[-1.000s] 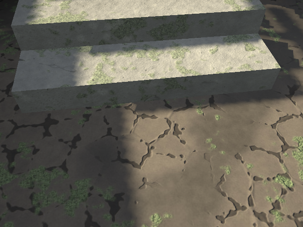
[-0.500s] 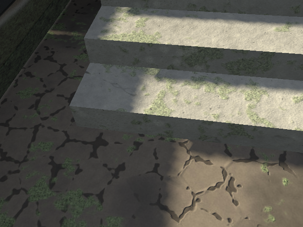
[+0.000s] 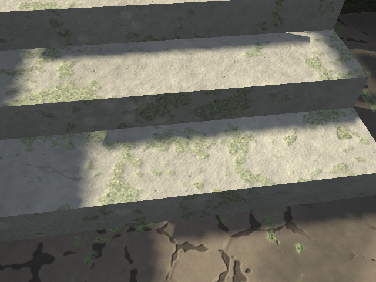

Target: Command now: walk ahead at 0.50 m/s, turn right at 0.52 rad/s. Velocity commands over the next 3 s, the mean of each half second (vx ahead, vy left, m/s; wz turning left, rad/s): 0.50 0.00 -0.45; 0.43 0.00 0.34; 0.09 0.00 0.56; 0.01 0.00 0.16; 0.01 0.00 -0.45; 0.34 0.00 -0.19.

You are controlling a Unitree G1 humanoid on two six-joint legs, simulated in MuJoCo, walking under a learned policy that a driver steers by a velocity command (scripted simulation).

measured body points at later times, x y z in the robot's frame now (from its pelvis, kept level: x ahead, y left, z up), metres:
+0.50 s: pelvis +0.24 -0.08 +0.00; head +0.27 -0.10 +0.45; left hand +0.35 +0.18 -0.12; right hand +0.31 -0.36 -0.12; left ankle +0.39 +0.05 -0.68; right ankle +0.20 -0.12 -0.75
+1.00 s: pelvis +0.48 -0.08 +0.00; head +0.53 -0.06 +0.44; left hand +0.64 +0.16 -0.13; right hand +0.52 -0.35 -0.12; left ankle +0.49 -0.03 -0.75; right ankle +0.53 -0.23 -0.65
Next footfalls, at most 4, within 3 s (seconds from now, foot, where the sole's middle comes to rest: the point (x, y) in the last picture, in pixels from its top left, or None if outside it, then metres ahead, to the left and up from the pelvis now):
0.20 right None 0.23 -0.13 -0.78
0.74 left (194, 274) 0.52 -0.03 -0.78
1.44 right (247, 168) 0.86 -0.24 -0.61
2.10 left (182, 260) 0.58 0.01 -0.78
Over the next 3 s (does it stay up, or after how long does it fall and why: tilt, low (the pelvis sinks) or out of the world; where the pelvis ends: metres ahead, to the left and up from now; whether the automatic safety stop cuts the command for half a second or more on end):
stays up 0.72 -0.18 0.01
